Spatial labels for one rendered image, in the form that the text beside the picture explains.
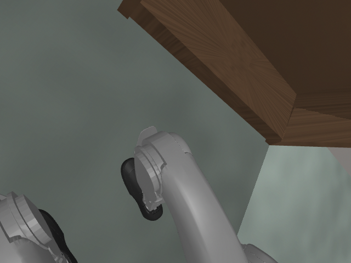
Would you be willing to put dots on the right robot hand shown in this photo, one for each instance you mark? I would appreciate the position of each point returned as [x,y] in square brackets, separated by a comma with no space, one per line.
[256,255]

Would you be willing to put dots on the bookshelf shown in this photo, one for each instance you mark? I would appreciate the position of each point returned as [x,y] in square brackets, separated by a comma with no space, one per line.
[284,66]

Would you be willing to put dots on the right robot foot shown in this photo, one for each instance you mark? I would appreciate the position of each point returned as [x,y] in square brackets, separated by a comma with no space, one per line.
[130,181]

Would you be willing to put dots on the left robot foot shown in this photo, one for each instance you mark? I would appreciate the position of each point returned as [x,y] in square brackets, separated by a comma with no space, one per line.
[58,236]

